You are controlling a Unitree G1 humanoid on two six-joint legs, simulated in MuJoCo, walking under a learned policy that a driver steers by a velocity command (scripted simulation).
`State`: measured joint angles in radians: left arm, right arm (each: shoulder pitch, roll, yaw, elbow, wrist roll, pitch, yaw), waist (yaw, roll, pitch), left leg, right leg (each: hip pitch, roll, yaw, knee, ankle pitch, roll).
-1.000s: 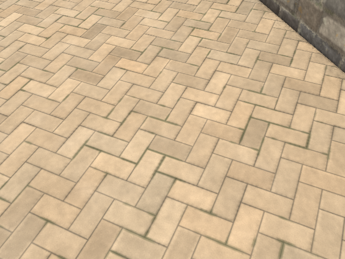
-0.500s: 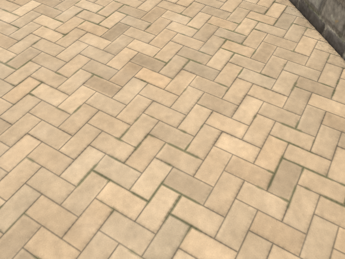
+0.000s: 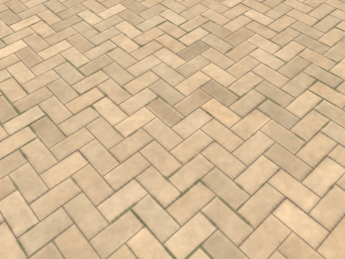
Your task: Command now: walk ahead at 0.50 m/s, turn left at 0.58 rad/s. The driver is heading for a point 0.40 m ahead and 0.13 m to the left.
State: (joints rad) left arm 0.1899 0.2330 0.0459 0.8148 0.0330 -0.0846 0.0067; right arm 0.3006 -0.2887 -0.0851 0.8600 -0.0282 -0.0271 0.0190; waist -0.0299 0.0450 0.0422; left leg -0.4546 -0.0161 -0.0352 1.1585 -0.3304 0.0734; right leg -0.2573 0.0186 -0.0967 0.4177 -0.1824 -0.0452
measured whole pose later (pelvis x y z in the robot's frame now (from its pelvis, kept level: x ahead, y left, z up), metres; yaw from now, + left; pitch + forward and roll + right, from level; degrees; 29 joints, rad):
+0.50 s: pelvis +0.24 +0.07 -0.01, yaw +16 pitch +1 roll -1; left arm 0.29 0.24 0.04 0.83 0.01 -0.04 0.01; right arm 0.14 -0.25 -0.05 0.77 -0.01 -0.03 0.01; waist 0.04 -0.01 0.09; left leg -0.33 -0.09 0.07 0.50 -0.19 0.12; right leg -0.41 -0.09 -0.05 1.22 -0.41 0.02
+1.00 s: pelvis +0.36 +0.08 +0.00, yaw +19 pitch -1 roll +0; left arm 0.23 0.19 0.01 0.91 0.01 0.00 0.03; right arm 0.28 -0.20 -0.01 0.96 -0.01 -0.01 -0.03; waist -0.01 0.02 0.03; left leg -0.06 -0.09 0.01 0.40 -0.31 0.09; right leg -0.24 0.01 -0.05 0.47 -0.21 -0.03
